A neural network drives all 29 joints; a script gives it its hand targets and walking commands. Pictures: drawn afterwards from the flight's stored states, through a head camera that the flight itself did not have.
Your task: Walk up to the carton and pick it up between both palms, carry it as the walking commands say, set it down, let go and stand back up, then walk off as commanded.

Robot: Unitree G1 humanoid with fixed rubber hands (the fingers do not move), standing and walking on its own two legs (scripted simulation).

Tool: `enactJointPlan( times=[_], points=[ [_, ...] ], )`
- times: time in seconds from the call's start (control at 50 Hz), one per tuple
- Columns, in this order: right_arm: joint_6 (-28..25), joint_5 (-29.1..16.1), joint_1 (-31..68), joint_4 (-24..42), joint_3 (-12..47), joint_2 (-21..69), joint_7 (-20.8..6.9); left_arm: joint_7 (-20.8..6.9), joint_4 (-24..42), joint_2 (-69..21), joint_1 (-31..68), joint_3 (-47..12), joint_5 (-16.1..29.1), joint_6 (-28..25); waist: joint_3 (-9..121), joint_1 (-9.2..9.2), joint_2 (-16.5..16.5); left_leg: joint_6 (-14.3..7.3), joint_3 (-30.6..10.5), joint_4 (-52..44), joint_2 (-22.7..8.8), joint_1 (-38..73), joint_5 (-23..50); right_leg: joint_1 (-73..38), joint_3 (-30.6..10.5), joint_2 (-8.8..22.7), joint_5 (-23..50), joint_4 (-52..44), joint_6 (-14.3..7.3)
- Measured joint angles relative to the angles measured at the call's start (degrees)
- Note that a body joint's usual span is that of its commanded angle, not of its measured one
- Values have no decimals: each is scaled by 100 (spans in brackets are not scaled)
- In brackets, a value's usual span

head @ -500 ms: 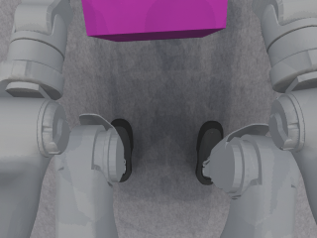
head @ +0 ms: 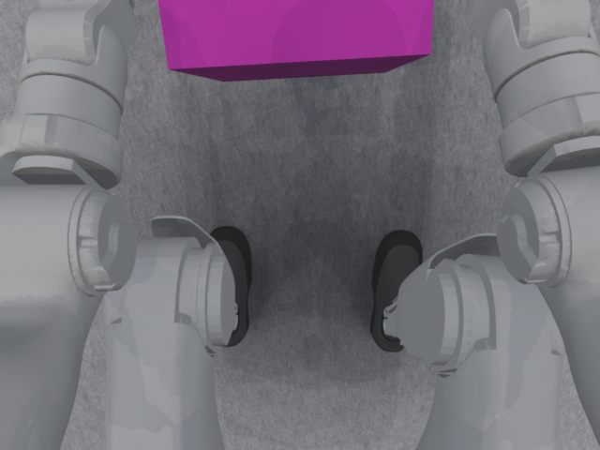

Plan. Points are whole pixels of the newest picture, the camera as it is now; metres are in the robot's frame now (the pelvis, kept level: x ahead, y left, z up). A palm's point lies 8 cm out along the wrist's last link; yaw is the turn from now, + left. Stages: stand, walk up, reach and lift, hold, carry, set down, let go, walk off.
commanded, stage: reach and lift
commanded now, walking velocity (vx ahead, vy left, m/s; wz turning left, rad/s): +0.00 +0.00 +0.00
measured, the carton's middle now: out of the picture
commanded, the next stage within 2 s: none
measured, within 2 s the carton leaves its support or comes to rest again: leaves its support in 0.42 s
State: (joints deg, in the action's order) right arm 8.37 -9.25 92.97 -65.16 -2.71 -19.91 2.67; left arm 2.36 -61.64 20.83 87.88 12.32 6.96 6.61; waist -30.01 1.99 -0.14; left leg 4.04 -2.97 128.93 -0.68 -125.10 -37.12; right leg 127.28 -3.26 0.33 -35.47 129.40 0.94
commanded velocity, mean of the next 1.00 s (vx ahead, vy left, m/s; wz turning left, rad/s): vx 0.00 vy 0.00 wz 0.00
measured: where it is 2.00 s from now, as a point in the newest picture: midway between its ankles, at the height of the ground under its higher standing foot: (309, 306)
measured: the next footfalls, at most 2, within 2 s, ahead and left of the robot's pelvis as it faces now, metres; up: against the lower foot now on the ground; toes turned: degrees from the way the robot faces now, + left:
none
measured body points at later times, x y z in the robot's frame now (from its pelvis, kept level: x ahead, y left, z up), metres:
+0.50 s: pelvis -0.01 +0.00 -0.01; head +0.37 -0.01 +0.22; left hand +0.56 +0.18 -0.17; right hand +0.57 -0.13 -0.18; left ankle +0.10 +0.14 -0.33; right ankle +0.10 -0.13 -0.33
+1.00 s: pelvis -0.02 +0.00 +0.02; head +0.36 +0.00 +0.23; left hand +0.58 +0.18 -0.12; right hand +0.59 -0.13 -0.14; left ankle +0.10 +0.14 -0.33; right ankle +0.10 -0.13 -0.33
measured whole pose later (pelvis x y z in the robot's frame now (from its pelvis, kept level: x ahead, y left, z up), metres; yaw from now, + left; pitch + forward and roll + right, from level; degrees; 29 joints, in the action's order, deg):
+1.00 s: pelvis -0.02 +0.00 +0.02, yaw -1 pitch +33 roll +1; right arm 20.4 -12.2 98.5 -58.6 -1.4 -20.7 12.6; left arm 11.1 -51.0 19.6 94.8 13.7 8.8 20.9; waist -30.3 2.0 -0.1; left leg 3.6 -3.2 123.5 -0.4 -124.3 -31.7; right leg 125.7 -3.0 -0.3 -30.0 123.2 1.8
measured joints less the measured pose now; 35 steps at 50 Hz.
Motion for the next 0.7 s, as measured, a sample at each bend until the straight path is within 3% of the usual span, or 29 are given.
enactJointPlan(
  times=[0.2,0.44,0.6,0.7],
  points=[
    [19,1,0,0,43,1,41,-1,2,-2,4,0,3,43,1,-1,0,-1,-4,17,8,-1,1,0,0,-1,-1,19,0],
    [250,-199,8,14,412,1,646,327,241,-61,39,-316,187,484,-3,-1,0,9,-17,19,26,-1,155,0,0,-22,156,19,1],
    [474,-299,153,128,463,-18,890,594,399,-76,310,-303,187,730,-5,-1,0,9,-28,-9,26,-1,375,-5,0,-61,397,-37,31],
    [654,-300,405,140,317,-65,907,609,401,-77,575,-115,188,850,-3,-1,0,1,-28,-138,26,10,504,-40,5,-67,524,-188,61]
  ],
)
